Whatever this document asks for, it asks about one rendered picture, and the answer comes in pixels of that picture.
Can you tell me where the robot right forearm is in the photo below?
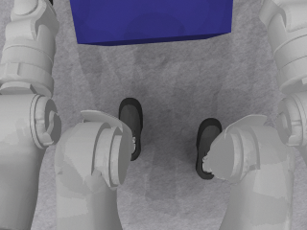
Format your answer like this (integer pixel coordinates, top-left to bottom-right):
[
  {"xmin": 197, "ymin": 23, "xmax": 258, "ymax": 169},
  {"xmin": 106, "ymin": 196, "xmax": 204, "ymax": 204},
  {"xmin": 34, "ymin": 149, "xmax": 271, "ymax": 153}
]
[{"xmin": 258, "ymin": 0, "xmax": 307, "ymax": 95}]

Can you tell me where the robot right foot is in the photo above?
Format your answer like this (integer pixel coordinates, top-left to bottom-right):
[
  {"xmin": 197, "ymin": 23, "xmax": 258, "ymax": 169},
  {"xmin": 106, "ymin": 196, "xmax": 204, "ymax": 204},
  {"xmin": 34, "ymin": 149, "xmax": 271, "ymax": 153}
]
[{"xmin": 195, "ymin": 118, "xmax": 223, "ymax": 180}]

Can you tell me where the left robot upper arm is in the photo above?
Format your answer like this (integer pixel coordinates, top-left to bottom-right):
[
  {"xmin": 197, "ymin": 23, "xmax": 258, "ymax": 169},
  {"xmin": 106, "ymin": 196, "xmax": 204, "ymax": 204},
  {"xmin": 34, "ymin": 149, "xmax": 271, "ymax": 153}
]
[{"xmin": 0, "ymin": 93, "xmax": 62, "ymax": 230}]

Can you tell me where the robot left foot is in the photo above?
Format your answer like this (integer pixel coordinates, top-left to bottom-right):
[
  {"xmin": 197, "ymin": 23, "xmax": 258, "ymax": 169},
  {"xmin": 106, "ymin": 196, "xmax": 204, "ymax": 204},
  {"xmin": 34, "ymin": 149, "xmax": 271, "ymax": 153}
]
[{"xmin": 118, "ymin": 98, "xmax": 143, "ymax": 161}]

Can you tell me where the robot left forearm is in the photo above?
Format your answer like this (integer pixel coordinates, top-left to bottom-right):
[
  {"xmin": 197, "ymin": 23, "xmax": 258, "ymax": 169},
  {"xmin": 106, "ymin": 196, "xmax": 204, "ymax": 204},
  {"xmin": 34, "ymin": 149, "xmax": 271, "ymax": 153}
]
[{"xmin": 0, "ymin": 0, "xmax": 60, "ymax": 99}]

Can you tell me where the right robot upper arm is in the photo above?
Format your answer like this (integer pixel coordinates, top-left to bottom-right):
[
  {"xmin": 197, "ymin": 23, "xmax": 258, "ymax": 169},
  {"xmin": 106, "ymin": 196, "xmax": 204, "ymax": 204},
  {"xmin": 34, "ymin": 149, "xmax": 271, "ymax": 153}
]
[{"xmin": 275, "ymin": 91, "xmax": 307, "ymax": 167}]

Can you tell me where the robot foot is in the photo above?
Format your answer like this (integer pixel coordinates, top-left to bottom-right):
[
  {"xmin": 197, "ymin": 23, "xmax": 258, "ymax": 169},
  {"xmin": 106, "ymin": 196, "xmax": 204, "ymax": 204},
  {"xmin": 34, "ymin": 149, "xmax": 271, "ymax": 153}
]
[
  {"xmin": 118, "ymin": 98, "xmax": 143, "ymax": 161},
  {"xmin": 195, "ymin": 118, "xmax": 223, "ymax": 180}
]

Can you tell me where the carton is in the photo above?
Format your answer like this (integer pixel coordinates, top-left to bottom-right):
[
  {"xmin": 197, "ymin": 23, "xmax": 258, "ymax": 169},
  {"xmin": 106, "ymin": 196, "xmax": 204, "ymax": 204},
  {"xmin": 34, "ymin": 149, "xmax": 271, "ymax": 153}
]
[{"xmin": 69, "ymin": 0, "xmax": 233, "ymax": 47}]

